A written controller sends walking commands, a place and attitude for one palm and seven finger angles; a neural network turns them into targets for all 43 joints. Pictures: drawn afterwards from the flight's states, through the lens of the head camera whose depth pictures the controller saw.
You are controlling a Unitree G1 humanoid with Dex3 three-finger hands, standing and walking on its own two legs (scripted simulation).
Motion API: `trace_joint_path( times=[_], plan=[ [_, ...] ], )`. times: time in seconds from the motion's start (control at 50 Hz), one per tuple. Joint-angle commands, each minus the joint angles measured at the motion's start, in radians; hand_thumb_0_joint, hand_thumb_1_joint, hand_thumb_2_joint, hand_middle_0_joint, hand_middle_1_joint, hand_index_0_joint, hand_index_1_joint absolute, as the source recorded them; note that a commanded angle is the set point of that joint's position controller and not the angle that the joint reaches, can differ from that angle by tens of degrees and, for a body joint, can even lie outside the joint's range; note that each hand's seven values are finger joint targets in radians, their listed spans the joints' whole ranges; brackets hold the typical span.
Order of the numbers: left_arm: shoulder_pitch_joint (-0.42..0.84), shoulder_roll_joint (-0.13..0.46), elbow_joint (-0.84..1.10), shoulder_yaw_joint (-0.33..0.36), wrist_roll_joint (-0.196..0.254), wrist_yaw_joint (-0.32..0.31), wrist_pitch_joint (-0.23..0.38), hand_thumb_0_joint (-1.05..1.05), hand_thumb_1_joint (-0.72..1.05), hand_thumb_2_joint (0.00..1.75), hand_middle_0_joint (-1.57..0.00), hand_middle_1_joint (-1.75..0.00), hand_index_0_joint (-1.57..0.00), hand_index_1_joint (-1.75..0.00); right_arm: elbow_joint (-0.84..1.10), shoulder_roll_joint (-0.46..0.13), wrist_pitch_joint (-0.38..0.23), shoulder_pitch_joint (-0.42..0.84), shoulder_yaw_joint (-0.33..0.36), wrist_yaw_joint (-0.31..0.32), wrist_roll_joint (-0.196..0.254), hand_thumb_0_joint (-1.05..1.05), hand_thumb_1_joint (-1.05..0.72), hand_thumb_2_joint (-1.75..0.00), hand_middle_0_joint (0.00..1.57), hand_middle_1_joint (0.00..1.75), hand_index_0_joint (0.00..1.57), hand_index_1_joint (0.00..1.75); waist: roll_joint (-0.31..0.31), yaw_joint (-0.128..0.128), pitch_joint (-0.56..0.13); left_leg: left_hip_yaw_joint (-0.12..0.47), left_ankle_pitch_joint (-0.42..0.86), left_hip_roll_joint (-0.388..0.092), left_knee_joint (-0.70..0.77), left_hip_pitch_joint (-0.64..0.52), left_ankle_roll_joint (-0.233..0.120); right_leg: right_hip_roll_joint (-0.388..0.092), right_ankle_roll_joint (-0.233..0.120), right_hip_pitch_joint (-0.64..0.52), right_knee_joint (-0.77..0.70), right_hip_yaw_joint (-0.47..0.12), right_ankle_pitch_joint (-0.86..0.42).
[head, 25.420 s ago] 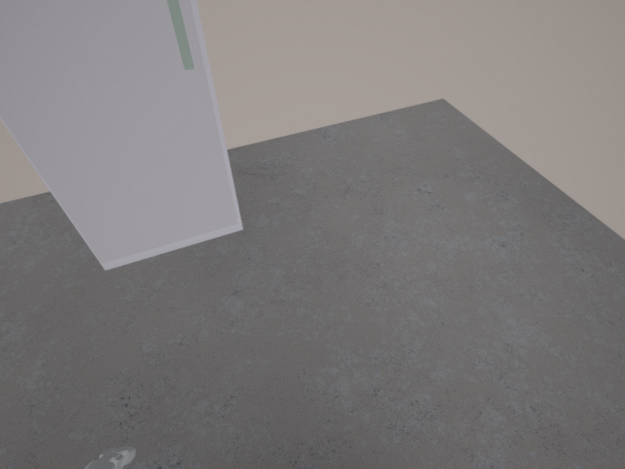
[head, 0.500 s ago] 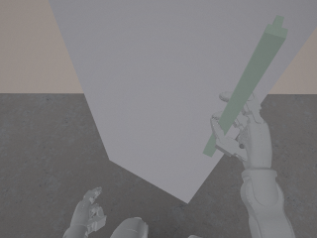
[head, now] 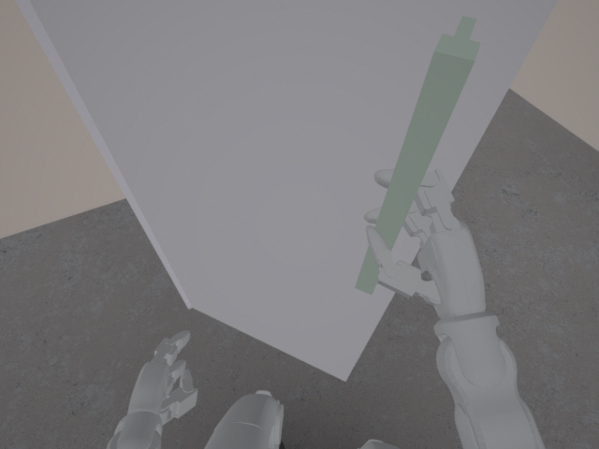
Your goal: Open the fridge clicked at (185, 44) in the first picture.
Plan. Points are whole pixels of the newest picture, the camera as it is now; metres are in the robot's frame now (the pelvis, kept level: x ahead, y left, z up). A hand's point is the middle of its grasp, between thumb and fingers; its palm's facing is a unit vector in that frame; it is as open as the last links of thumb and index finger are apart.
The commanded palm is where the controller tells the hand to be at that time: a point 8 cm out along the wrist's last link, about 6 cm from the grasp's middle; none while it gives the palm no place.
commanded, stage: walk backward, drawing the door open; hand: right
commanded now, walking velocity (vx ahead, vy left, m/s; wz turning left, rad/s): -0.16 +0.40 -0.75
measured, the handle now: (400, 194) +0.35 -0.05 +0.19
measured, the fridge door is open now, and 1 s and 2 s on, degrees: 52 82 78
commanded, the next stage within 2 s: stop walking and hold the door back in 0.62 s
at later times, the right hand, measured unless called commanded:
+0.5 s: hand (256, 395) +0.15 +0.07 +0.15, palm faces +0.14 +0.97 -0.21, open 7.7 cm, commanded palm +0.11 +0.02 +0.16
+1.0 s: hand out of the picture +0.10 +0.15 +0.16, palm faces +0.53 +0.82 -0.21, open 7.7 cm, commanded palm +0.08 +0.09 +0.15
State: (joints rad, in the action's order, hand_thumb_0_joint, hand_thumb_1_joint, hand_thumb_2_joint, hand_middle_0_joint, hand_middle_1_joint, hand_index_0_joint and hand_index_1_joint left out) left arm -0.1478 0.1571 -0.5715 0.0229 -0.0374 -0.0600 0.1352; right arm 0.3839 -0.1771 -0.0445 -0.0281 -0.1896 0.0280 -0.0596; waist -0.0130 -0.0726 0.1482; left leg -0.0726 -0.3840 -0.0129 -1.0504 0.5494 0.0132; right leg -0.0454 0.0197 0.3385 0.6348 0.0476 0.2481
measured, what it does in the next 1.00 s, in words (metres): steps to the left, turning right: left foot, then right foot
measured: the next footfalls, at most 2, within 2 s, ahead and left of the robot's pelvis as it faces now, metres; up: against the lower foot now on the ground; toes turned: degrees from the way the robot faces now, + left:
left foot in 0.14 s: +0.06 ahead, +0.21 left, +0.00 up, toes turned -4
right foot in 0.40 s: -0.08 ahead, +0.06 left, +0.00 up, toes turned -27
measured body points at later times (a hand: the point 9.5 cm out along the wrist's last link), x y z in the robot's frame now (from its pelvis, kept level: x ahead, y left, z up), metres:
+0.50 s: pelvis -0.09 +0.22 +0.01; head -0.04 +0.19 +0.45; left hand +0.15 +0.35 -0.08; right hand +0.13 +0.01 +0.17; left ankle -0.01 +0.30 -0.66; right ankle -0.11 +0.08 -0.72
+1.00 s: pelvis -0.10 +0.41 +0.01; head -0.09 +0.40 +0.46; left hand +0.20 +0.46 -0.06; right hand +0.06 +0.11 +0.17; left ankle +0.00 +0.45 -0.72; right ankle -0.19 +0.37 -0.72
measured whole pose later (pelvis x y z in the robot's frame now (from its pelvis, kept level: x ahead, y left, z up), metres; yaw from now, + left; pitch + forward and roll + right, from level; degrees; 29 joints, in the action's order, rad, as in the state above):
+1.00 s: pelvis -0.10 +0.41 +0.01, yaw -39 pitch +0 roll -1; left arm -0.12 0.23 -0.60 -0.03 -0.01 -0.08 0.03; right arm 0.02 -0.19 -0.05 0.19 -0.16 0.04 0.00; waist -0.02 0.02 0.02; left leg -0.21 -0.22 -0.09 -0.57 0.35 -0.04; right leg 0.04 -0.02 0.18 0.53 0.10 0.41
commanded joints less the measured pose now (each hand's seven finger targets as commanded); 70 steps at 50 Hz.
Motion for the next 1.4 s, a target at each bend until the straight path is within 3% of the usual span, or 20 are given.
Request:
trace_joint_path(
  times=[0.0,0.06,0.12,0.16,0.2,0.32,0.34,0.38,0.4,0.58,0.64,0.68,0.76,0.94,1.02,1.1,1.22,1.26,1.28,1.38],
  plan=[
    [0.116,0.158,0.108,0.043,0.021,0.031,0.053,0.00,0.90,0.90,-0.20,-0.30,-0.20,-0.30,0.295,0.048,-0.138,0.183,0.022,-0.007,0.021,0.00,-0.90,-0.90,0.45,1.40,0.45,1.40,0.144,0.070,-0.271,0.178,0.042,-0.064,0.091,-0.226,0.017,-0.328,-0.139,0.060,-0.294,-0.310,-0.052],
    [0.109,0.140,0.125,0.044,0.054,0.037,0.034,0.00,0.90,0.90,-0.20,-0.30,-0.20,-0.30,0.288,0.033,-0.114,0.209,0.037,0.006,0.035,0.00,-0.90,-0.90,0.45,1.40,0.45,1.40,0.159,0.068,-0.338,-0.050,0.080,0.046,0.483,-0.570,0.007,-0.146,-0.040,0.183,-0.263,-0.132,0.284],
    [0.131,0.037,0.129,0.024,0.048,0.019,0.036,0.00,0.90,0.90,-0.20,-0.30,-0.20,-0.30,0.411,-0.101,-0.123,0.257,0.143,0.024,0.017,0.00,-0.90,-0.90,0.45,1.40,0.45,1.40,-0.294,0.093,-0.319,0.318,0.101,-0.320,0.802,-0.347,-0.215,0.077,0.029,0.262,0.589,0.024,0.392],
    [0.117,0.066,0.118,0.050,0.039,0.003,0.051,0.00,0.90,0.90,-0.20,-0.30,-0.20,-0.30,0.378,-0.078,-0.112,0.185,0.125,0.009,0.019,0.00,-0.90,-0.90,0.45,1.40,0.45,1.40,-0.242,0.077,-0.325,0.295,0.278,-0.347,0.713,-0.354,-0.263,0.025,0.009,0.243,0.767,-0.039,0.376],
    [0.138,0.037,0.127,0.015,0.026,-0.003,0.036,0.00,0.90,0.90,-0.20,-0.30,-0.20,-0.30,0.381,-0.030,-0.142,0.183,0.095,0.006,0.024,0.00,-0.90,-0.90,0.45,1.40,0.45,1.40,-0.158,0.073,-0.308,0.058,0.470,-0.280,0.634,-0.428,-0.235,-0.004,0.017,0.193,0.590,0.034,0.355],
    [0.022,0.051,0.136,0.010,0.018,-0.001,0.062,0.00,0.90,0.90,-0.20,-0.30,-0.20,-0.30,0.364,0.008,-0.145,0.222,0.049,-0.002,0.022,0.00,-0.90,-0.90,0.45,1.40,0.45,1.40,-0.154,0.026,-0.350,-0.021,0.346,-0.195,0.565,-0.286,-0.169,0.008,-0.014,-0.147,-0.064,0.105,0.207],
    [-0.021,0.067,0.130,0.016,0.016,0.001,0.067,0.00,0.90,0.90,-0.20,-0.30,-0.20,-0.30,0.362,0.019,-0.151,0.263,0.017,-0.006,0.019,0.00,-0.90,-0.90,0.45,1.40,0.45,1.40,-0.044,-0.019,-0.364,-0.048,0.295,-0.176,0.370,-0.141,-0.127,-0.065,-0.030,-0.322,-0.249,0.023,0.035],
    [0.031,0.165,0.173,0.051,-0.016,0.008,0.060,0.00,0.90,0.90,-0.20,-0.30,-0.20,-0.30,0.315,0.024,-0.181,0.220,0.008,-0.014,-0.016,0.00,-0.90,-0.90,0.45,1.40,0.45,1.40,0.264,0.020,-0.328,0.041,-0.129,-0.047,-0.052,0.219,0.022,-0.575,-0.244,-0.486,-0.372,-0.690,-0.525],
    [0.052,0.170,0.160,0.049,-0.004,0.017,0.061,0.00,0.90,0.90,-0.20,-0.30,-0.20,-0.30,0.347,-0.021,-0.192,0.232,0.044,-0.026,-0.009,0.00,-0.90,-0.90,0.45,1.40,0.45,1.40,0.141,0.009,-0.332,0.174,-0.061,-0.058,-0.144,0.128,0.021,-0.577,-0.261,-0.351,-0.395,-0.713,-0.343],
    [0.111,0.146,0.124,0.050,0.065,0.041,0.036,0.00,0.90,0.90,-0.20,-0.30,-0.20,-0.30,0.302,0.023,-0.135,0.177,0.057,-0.005,0.038,0.00,-0.90,-0.90,0.45,1.40,0.45,1.40,0.234,0.063,-0.327,-0.048,0.079,0.058,0.553,-0.511,0.036,-0.182,-0.067,0.053,-0.309,-0.192,0.188],
    [0.114,0.044,0.120,0.026,0.071,0.026,0.021,0.00,0.90,0.90,-0.20,-0.30,-0.20,-0.30,0.398,-0.137,-0.140,0.195,0.190,0.019,0.031,0.00,-0.90,-0.90,0.45,1.40,0.45,1.40,-0.286,0.080,-0.344,0.191,0.227,-0.267,0.781,-0.441,-0.162,0.070,0.031,0.217,0.438,0.046,0.367],
    [0.119,0.070,0.107,0.052,0.060,0.003,0.053,0.00,0.90,0.90,-0.20,-0.30,-0.20,-0.30,0.385,-0.121,-0.122,0.106,0.205,0.019,0.041,0.00,-0.90,-0.90,0.45,1.40,0.45,1.40,-0.283,0.087,-0.349,0.250,0.567,-0.379,0.673,-0.437,-0.285,0.016,0.011,0.260,0.719,-0.040,0.448],
    [0.121,0.066,0.088,-0.011,0.029,-0.026,0.002,0.00,0.90,0.90,-0.20,-0.30,-0.20,-0.30,0.105,-0.083,-0.099,0.205,0.224,0.055,0.072,0.00,-0.90,-0.90,0.45,1.40,0.45,1.40,-0.165,0.079,-0.352,0.091,0.817,-0.332,0.563,-0.447,-0.197,0.007,0.013,0.125,0.418,0.038,0.331],
    [0.062,0.129,0.079,-0.038,0.027,-0.016,-0.069,0.00,0.90,0.90,-0.20,-0.30,-0.20,-0.30,-0.194,-0.069,-0.096,0.652,0.147,0.080,0.068,0.00,-0.90,-0.90,0.45,1.40,0.45,1.40,-0.113,0.080,-0.413,0.227,0.232,-0.326,0.667,-0.440,-0.106,0.063,-0.048,-0.149,-0.239,0.022,0.114],
    [0.086,0.147,0.068,-0.034,0.043,-0.012,-0.079,0.00,0.90,0.90,-0.20,-0.30,-0.20,-0.30,-0.359,0.018,-0.101,0.893,0.050,0.069,0.087,0.00,-0.90,-0.90,0.45,1.40,0.45,1.40,0.336,0.058,-0.299,-0.004,-0.100,-0.044,0.200,-0.061,0.013,-0.300,-0.237,-0.233,-0.407,-0.433,0.110],
    [0.019,0.171,0.022,-0.013,0.061,-0.022,-0.087,0.00,0.90,0.90,-0.20,-0.30,-0.20,-0.30,-0.595,-0.024,-0.078,1.014,0.111,0.052,0.086,0.00,-0.90,-0.90,0.45,1.40,0.45,1.40,0.008,0.074,-0.253,0.052,-0.029,-0.048,0.123,-0.037,0.010,-0.272,-0.254,-0.185,-0.351,-0.339,0.147],
    [-0.016,0.186,-0.028,-0.008,0.057,-0.051,-0.060,0.00,0.90,0.90,-0.20,-0.30,-0.20,-0.30,-0.837,-0.063,-0.090,1.149,0.169,0.040,0.110,0.00,-0.90,-0.90,0.45,1.40,0.45,1.40,0.047,0.091,-0.324,0.015,-0.004,-0.027,0.536,-0.428,-0.007,-0.141,-0.144,-0.015,-0.167,-0.152,0.246],
    [-0.031,0.166,-0.029,0.005,0.051,-0.062,-0.059,0.00,0.90,0.90,-0.20,-0.30,-0.20,-0.30,-0.912,-0.178,-0.099,1.106,0.260,0.047,0.099,0.00,-0.90,-0.90,0.45,1.40,0.45,1.40,-0.296,0.102,-0.290,0.544,-0.141,-0.342,0.809,-0.553,-0.160,0.064,-0.032,0.267,0.264,0.006,0.283],
    [-0.028,0.187,-0.026,0.017,0.046,-0.063,-0.047,0.00,0.90,0.90,-0.20,-0.30,-0.20,-0.30,-0.916,-0.203,-0.104,1.083,0.294,0.047,0.108,0.00,-0.90,-0.90,0.45,1.40,0.45,1.40,-0.226,0.117,-0.301,0.644,-0.071,-0.435,0.850,-0.547,-0.209,0.050,-0.010,0.301,0.430,-0.065,0.287],
    [-0.052,0.189,-0.082,0.014,0.043,-0.049,-0.030,0.00,0.90,0.90,-0.20,-0.30,-0.20,-0.30,-1.013,-0.275,-0.152,1.141,0.382,0.030,0.097,0.00,-0.90,-0.90,0.45,1.40,0.45,1.40,-0.246,0.082,-0.308,0.256,0.181,-0.302,0.721,-0.475,-0.133,0.005,0.007,0.209,0.428,-0.051,0.128]
  ],
)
